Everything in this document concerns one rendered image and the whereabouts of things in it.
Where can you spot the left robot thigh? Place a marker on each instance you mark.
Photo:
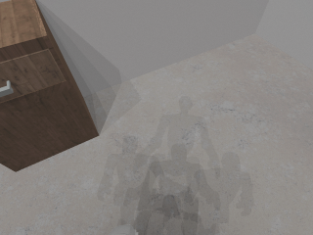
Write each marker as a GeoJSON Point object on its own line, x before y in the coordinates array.
{"type": "Point", "coordinates": [124, 230]}

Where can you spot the drawer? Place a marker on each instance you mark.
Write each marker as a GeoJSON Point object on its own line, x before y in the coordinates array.
{"type": "Point", "coordinates": [29, 72]}

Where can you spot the handle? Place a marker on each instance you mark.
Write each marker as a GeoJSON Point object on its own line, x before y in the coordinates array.
{"type": "Point", "coordinates": [6, 90]}

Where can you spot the cabinet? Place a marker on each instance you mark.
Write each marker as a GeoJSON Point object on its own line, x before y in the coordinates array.
{"type": "Point", "coordinates": [45, 122]}

